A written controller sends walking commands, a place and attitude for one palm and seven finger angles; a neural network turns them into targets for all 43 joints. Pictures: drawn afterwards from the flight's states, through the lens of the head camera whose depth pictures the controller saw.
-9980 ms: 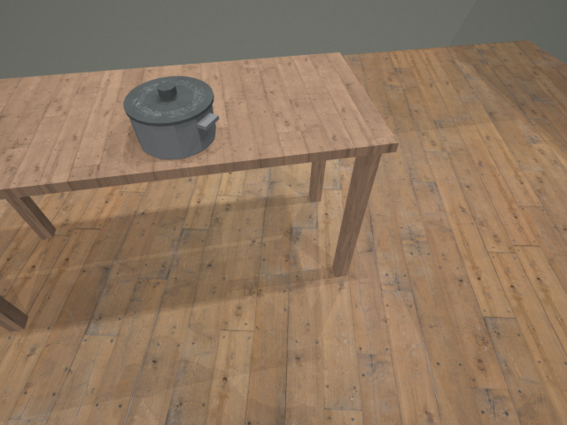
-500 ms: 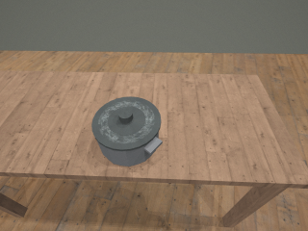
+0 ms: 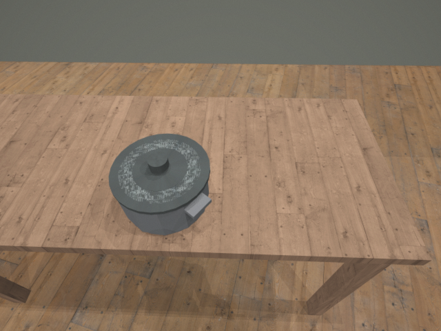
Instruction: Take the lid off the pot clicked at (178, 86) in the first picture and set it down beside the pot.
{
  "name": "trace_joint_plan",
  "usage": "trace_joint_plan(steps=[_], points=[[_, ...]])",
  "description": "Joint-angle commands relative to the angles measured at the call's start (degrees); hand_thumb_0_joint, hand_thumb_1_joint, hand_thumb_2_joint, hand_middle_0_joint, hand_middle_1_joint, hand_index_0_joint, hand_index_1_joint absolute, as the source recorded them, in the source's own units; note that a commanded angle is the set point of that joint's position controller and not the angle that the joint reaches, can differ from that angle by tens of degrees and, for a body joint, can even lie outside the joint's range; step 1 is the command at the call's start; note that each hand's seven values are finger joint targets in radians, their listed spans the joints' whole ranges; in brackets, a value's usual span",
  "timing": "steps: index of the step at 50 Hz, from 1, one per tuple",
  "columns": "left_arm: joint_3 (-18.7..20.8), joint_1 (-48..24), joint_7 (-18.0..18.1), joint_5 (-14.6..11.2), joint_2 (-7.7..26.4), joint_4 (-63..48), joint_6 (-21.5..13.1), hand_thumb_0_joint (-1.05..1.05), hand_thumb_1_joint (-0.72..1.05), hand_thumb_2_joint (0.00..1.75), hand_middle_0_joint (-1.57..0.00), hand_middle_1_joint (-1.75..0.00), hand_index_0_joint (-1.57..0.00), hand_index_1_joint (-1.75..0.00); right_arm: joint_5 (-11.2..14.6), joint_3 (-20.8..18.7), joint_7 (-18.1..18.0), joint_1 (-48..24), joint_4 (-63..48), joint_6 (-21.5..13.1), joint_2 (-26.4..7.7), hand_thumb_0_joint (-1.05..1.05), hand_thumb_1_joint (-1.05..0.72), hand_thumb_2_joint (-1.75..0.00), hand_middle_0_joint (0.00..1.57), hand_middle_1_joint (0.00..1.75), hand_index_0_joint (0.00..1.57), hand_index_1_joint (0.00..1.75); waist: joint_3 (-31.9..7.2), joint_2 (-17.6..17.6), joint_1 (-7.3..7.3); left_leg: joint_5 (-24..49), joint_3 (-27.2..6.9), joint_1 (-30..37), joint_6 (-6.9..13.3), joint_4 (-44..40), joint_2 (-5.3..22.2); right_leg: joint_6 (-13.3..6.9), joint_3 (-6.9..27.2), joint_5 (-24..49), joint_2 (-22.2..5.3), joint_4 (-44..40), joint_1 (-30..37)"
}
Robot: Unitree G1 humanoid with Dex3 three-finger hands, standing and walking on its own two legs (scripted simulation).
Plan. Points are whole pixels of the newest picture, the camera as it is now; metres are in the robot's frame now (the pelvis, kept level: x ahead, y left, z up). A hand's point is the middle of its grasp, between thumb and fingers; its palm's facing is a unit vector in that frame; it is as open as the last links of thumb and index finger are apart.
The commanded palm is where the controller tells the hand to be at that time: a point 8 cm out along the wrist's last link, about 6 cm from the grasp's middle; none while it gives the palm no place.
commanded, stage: look again from close up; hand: left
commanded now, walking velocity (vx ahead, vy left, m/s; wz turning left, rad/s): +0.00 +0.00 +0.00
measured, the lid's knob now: (158, 162) +0.42 +0.15 +0.06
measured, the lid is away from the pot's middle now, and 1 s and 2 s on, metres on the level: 0.00 0.00 0.00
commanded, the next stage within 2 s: lift the closed hand beside the body in 0.64 s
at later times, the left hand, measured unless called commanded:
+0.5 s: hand out of the picture +0.00 +0.16 -0.17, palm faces +0.02 -0.98 -0.21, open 7.3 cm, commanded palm none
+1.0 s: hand out of the picture +0.12 +0.19 -0.08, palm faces +0.13 -0.96 -0.26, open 6.0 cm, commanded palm +0.07 +0.24 -0.04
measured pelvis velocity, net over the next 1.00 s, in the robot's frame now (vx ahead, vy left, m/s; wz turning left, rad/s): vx -0.03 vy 0.01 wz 0.02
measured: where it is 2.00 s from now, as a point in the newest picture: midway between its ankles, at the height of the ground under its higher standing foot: outside the picture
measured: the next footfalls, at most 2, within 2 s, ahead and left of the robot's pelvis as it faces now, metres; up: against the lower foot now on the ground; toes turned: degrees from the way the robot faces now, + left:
none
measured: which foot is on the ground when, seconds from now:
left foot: down 0.00-1.00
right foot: down 0.00-1.00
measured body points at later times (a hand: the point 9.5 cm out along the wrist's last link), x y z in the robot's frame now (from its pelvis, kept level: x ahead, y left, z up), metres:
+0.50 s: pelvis +0.00 -0.01 +0.00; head +0.02 -0.02 +0.45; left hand +0.00 +0.21 -0.15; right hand -0.01 -0.23 -0.16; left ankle -0.04 +0.12 -0.74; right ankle -0.03 -0.11 -0.74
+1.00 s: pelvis -0.03 +0.01 +0.00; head -0.04 -0.01 +0.45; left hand +0.11 +0.24 -0.06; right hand +0.12 -0.24 -0.11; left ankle -0.04 +0.12 -0.74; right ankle -0.03 -0.11 -0.74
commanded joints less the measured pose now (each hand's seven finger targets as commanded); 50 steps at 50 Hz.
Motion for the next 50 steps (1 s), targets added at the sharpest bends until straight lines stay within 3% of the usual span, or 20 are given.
trace_joint_plan(steps=[1,4,6,14,26,30,36,37,38,39,40,41,42,44,45,47,49,50], points=[[1.1,3.8,0.3,0.1,6.5,-1.7,-1.0,0.0,0.9,0.9,-0.2,-0.3,-0.2,-0.3,0.1,-0.8,-0.3,4.2,-1.0,-0.8,-4.2,0.0,-0.9,-0.9,0.2,0.3,0.2,0.3,-0.5,-2.7,0.26,14.5,-4.6,0.3,1.7,-3.2,5.5,-2.6,5.7,20.9,-6.3,-4.8,0.6],[1.0,4.0,0.4,0.2,6.2,-1.5,-1.2,0.0,0.9,0.9,-0.2,-0.3,-0.2,-0.3,0.2,-0.7,-0.4,4.4,-0.4,-0.8,-4.0,0.0,-0.9,-0.9,0.2,0.3,0.2,0.3,-1.2,-1.2,0.22,15.3,-4.3,0.7,1.5,-3.1,5.4,-2.6,6.0,22.5,-6.6,-4.9,1.1],[1.1,4.1,0.4,0.1,6.3,-1.4,-1.1,0.0,0.9,0.9,-0.2,-0.3,-0.2,-0.3,0.2,-0.7,-0.4,4.4,-0.2,-0.7,-3.7,0.0,-0.9,-0.9,0.2,0.3,0.2,0.3,-0.6,-2.6,0.28,14.8,-4.3,0.6,1.4,-3.4,5.6,-2.7,5.8,22.7,-6.4,-5.2,1.1],[1.0,4.8,0.5,0.2,6.0,-0.9,-1.2,0.0,0.9,0.9,-0.2,-0.3,-0.2,-0.3,0.3,-0.5,-0.4,4.6,0.7,-0.7,-3.1,0.0,-0.9,-0.9,0.2,0.3,0.2,0.3,-0.3,-1.8,0.32,14.0,-3.9,0.5,1.1,-3.5,5.5,-2.5,6.1,23.7,-6.7,-6.0,1.6],[0.9,5.1,0.3,0.1,5.6,-0.5,-1.2,0.0,0.9,0.9,-0.2,-0.3,-0.2,-0.3,0.4,-0.3,-0.5,5.7,1.4,-0.7,-2.4,0.0,-0.9,-0.9,0.2,0.3,0.2,0.3,0.6,-2.3,0.36,12.3,-4.2,-0.4,1.3,-4.4,5.7,-2.4,5.6,20.3,-6.3,-7.4,1.7],[0.8,5.5,0.4,0.1,5.1,-0.3,-1.2,0.0,0.9,0.9,-0.2,-0.3,-0.2,-0.3,0.4,-0.2,-0.5,5.9,1.7,-0.9,-2.2,0.0,-0.9,-0.9,0.2,0.3,0.2,0.3,0.6,-0.1,0.38,13.4,-4.2,0.0,1.4,-4.4,5.8,-2.4,5.9,19.5,-6.4,-7.3,1.1],[0.7,5.9,0.3,0.1,4.9,0.1,-1.1,0.0,0.9,0.9,-0.2,-0.3,-0.2,-0.3,0.5,-0.2,-0.6,6.4,1.9,-1.0,-1.7,0.0,-0.9,-0.9,0.2,0.3,0.2,0.3,1.6,-1.9,0.53,12.0,-4.5,-1.1,1.6,-4.7,5.8,-2.3,5.4,17.3,-6.1,-7.7,0.9],[1.6,9.8,2.2,0.9,6.7,3.2,-2.1,0.0,0.9,0.9,-0.2,-0.3,-0.2,-0.3,0.5,-1.4,0.0,-2.0,-2.3,-1.0,-5.4,0.0,-0.9,-0.9,0.2,0.3,0.2,0.3,1.3,-2.9,2.9,9.9,-1.6,-5.7,-0.5,8.6,5.0,0.3,9.6,44.0,-9.7,-6.9,1.8],[-1.1,-31.5,2.3,-6.5,14.2,-67.1,-11.5,0.0,0.9,0.9,-0.24,-0.35,-0.24,-0.35,4.7,-1.0,-0.6,-3.1,-21.4,-11.0,-13.4,0.0,-0.9,-0.9,0.2,0.3,0.2,0.3,-25.1,5.3,0.58,15.4,-5.1,4.4,1.0,-1.6,-0.8,-1.6,6.0,35.9,-5.3,-1.7,11.7],[1.3,-7.8,4.8,-2.3,11.7,-54.8,-6.5,0.0,0.9,0.9,-0.29,-0.4,-0.29,-0.4,4.6,-0.8,-2.8,-5.1,-18.4,-14.7,-9.0,0.0,-0.9,-0.9,0.2,0.3,0.2,0.3,-23.6,14.5,1.42,21.4,-4.0,8.1,1.7,-3.0,0.4,-2.6,3.9,25.4,-1.9,-0.6,7.5],[0.3,-5.2,5.7,-2.6,7.2,-48.2,-3.4,0.0,0.9,0.9,-0.33,-0.44,-0.33,-0.44,4.4,-1.0,-3.5,-6.2,-13.8,-15.6,-10.4,0.0,-0.9,-0.9,0.2,0.3,0.2,0.3,-19.4,12.2,1.6,21.6,-4.4,5.2,0.7,-2.3,1.1,-1.9,0.9,21.2,-2.0,-2.0,5.4],[-4.0,3.5,6.0,-3.6,1.1,-44.6,1.0,0.0,0.9,0.9,-0.38,-0.49,-0.38,-0.49,5.8,-1.0,-2.8,-6.0,-16.1,-15.7,-8.8,0.0,-0.9,-0.9,0.2,0.3,0.2,0.3,-13.9,7.2,0.98,20.2,-5.1,3.1,0.6,-3.0,1.4,-1.3,-0.9,18.8,-1.7,-3.2,3.4],[-7.4,0.1,5.3,-3.0,-1.2,-51.0,1.0,0.0,0.9,0.9,-0.42,-0.54,-0.42,-0.54,4.7,-0.5,-2.4,-5.3,-18.7,-16.9,-9.6,0.0,-0.9,-0.9,0.2,0.3,0.2,0.3,-9.9,3.3,0.16,18.3,-5.2,3.3,1.1,-3.6,0.8,-0.7,-1.8,16.7,-0.7,-4.7,2.5],[-5.6,7.9,4.9,-0.5,-2.3,-37.1,0.8,0.0,0.9,0.9,-0.51,-0.64,-0.51,-0.64,2.4,-1.9,-1.6,-6.4,-18.5,-17.2,-10.7,0.0,-0.9,-0.9,0.2,0.3,0.2,0.3,0.6,-7.4,0.41,14.1,-5.7,-1.8,2.0,-3.4,0.4,0.1,-3.3,12.2,-0.3,-5.8,-2.9],[-3.7,12.2,4.3,0.3,-1.5,-32.5,0.9,0.0,0.9,0.9,-0.55,-0.68,-0.55,-0.68,1.9,-2.9,-0.6,-6.0,-19.6,-16.1,-11.0,0.0,-0.9,-0.9,0.2,0.3,0.2,0.3,3.8,-12.2,1.27,12.5,-6.4,-5.2,1.9,-3.4,0.6,0.1,-3.9,9.5,-0.3,-5.2,-4.6],[1.5,24.8,2.8,0.3,1.0,-32.6,0.0,0.0,0.9,0.9,-0.64,-0.78,-0.64,-0.78,1.7,-4.3,0.6,-8.4,-23.1,-13.8,-10.5,0.0,-0.9,-0.9,0.2,0.3,0.2,0.3,3.9,-15.1,4.56,11.7,-4.7,-7.4,1.4,-3.4,0.4,0.0,-3.3,8.0,-0.5,-5.1,-2.3],[5.7,27.2,1.7,-0.5,5.9,-46.4,-2.3,0.0,0.9,0.9,-0.73,-0.88,-0.73,-0.88,1.9,-4.3,0.9,-11.6,-28.9,-13.4,-9.8,0.0,-0.9,-0.9,0.2,0.3,0.2,0.3,0.7,-12.3,6.04,9.8,-3.5,-7.6,0.9,-3.8,-0.3,-0.2,-2.0,5.6,-1.1,-5.1,1.0],[7.4,23.5,1.7,-0.9,8.6,-53.5,-3.5,0.0,0.9,0.9,-0.77,-0.92,-0.77,-0.92,2.1,-4.0,0.7,-12.3,-31.2,-13.5,-9.8,0.0,-0.9,-0.9,0.2,0.3,0.2,0.3,-0.9,-9.0,5.66,9.5,-3.0,-6.7,1.0,-3.6,-0.6,-0.2,-1.2,5.7,-1.2,-5.2,1.7]])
